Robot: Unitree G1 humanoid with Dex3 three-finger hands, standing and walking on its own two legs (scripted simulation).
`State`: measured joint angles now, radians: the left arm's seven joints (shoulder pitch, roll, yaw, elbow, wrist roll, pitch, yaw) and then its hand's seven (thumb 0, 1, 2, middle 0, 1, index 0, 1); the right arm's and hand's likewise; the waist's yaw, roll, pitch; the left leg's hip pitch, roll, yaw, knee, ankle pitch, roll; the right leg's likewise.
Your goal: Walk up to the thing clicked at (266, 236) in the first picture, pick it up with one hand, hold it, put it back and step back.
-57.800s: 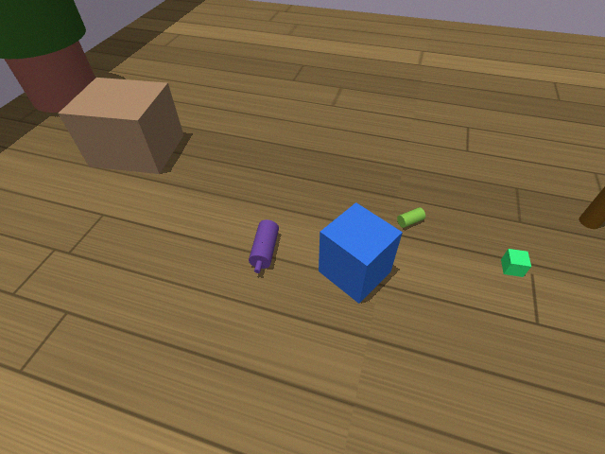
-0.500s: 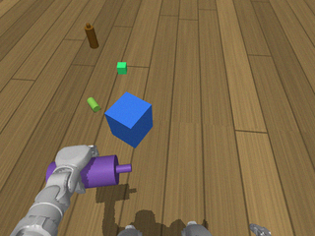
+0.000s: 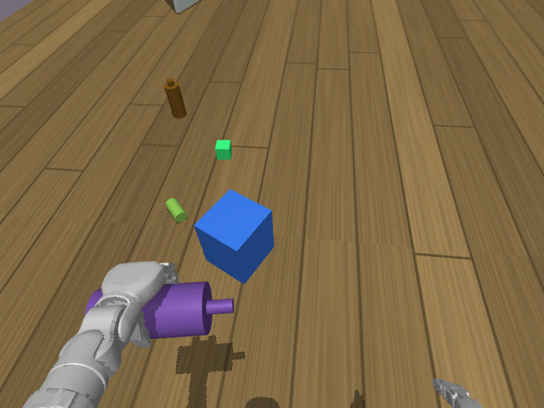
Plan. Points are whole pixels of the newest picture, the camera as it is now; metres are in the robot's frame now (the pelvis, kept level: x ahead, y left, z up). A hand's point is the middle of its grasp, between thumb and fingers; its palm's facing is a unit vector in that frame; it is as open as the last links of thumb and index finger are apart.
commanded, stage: hold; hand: left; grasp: from above
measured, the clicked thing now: (166, 310) +0.32 +0.20 -0.09
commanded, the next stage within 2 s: crouch in 1.66 s
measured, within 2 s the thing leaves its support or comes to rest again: neither
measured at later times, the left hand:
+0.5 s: hand (138, 315) +0.29 +0.22 -0.03, palm faces -0.45 -0.01 -0.89, open 11.3 cm
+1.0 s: hand (136, 317) +0.28 +0.21 -0.01, palm faces -0.44 -0.01 -0.90, open 11.3 cm
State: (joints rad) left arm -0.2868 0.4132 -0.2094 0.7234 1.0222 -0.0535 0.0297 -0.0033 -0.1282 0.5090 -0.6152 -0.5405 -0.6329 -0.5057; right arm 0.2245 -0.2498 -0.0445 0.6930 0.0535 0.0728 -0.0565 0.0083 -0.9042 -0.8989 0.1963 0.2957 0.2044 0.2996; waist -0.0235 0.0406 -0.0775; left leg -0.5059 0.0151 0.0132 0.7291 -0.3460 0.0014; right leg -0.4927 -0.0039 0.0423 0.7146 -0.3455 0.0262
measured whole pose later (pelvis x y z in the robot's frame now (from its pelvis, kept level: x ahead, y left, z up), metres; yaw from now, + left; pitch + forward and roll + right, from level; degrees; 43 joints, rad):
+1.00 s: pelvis -0.02 -0.01 +0.02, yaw -1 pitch +1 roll +0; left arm -0.22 0.43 -0.22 0.57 0.99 -0.07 -0.07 0.00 -0.14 0.51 -0.58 -0.65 -0.59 -0.62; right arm 0.17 -0.25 -0.02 0.68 0.07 0.07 -0.08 0.01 -0.90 -0.90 0.20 0.30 0.20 0.30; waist 0.01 0.06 -0.01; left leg -0.31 0.01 0.03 0.54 -0.24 -0.01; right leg -0.32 -0.01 0.05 0.56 -0.25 0.02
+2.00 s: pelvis +0.00 -0.01 +0.02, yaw +0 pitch +3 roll +0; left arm -0.24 0.41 -0.20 0.66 1.03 -0.11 0.01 0.00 -0.17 0.58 -0.55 -0.69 -0.57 -0.66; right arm 0.15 -0.25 -0.03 0.67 0.06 0.11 -0.07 0.01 -0.90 -0.90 0.20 0.30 0.20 0.30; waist 0.00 0.04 -0.01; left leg -0.32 0.01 0.02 0.53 -0.25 -0.01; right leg -0.33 -0.01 0.04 0.55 -0.27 0.02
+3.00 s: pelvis -0.07 +0.00 -0.30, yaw -1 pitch +38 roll -5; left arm -0.88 0.55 -0.02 1.29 1.25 -0.14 0.36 0.00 -0.16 0.52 -0.61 -0.60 -0.63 -0.57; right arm 0.16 -0.24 -0.02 0.72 -0.09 -0.03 0.05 0.00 -0.91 -0.90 0.20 0.30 0.21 0.30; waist -0.18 0.04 -0.17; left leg -2.04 -0.01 -0.08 2.02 -0.65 -0.01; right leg -1.98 0.01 -0.02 1.98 -0.68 0.03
